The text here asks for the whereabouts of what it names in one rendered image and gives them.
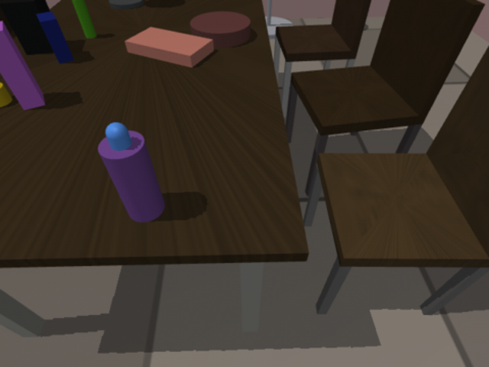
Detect coat stand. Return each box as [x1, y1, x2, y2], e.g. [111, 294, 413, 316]
[265, 0, 293, 39]

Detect chair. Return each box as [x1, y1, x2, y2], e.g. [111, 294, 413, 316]
[0, 0, 16, 39]
[286, 0, 485, 196]
[303, 46, 489, 315]
[274, 0, 371, 118]

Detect table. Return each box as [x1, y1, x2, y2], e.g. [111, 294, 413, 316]
[0, 0, 309, 337]

